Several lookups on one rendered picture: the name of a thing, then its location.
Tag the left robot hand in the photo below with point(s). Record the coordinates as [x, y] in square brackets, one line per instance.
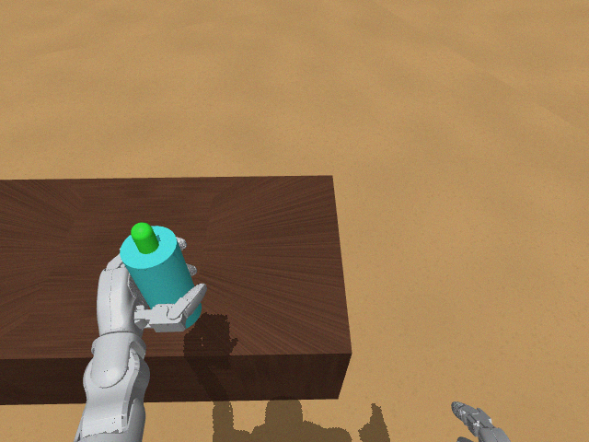
[122, 307]

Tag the bottle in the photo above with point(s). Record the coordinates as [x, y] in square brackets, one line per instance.
[154, 260]

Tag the left robot arm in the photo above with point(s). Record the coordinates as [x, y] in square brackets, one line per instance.
[115, 381]

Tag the right robot hand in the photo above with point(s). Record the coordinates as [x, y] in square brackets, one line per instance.
[478, 423]

